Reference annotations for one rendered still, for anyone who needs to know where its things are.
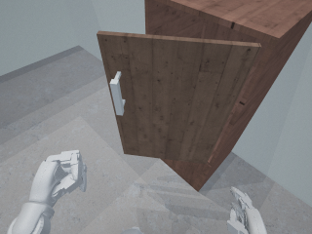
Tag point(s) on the robot left forearm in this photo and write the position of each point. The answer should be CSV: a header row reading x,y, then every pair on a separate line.
x,y
34,218

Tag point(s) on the right robot hand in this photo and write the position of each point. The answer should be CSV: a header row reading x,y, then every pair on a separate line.
x,y
250,220

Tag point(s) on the left robot hand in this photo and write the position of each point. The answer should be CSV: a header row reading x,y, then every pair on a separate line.
x,y
53,181

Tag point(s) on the cupboard door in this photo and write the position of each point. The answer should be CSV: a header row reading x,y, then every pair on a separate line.
x,y
178,91

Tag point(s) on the handle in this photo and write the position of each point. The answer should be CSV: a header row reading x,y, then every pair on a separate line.
x,y
116,94

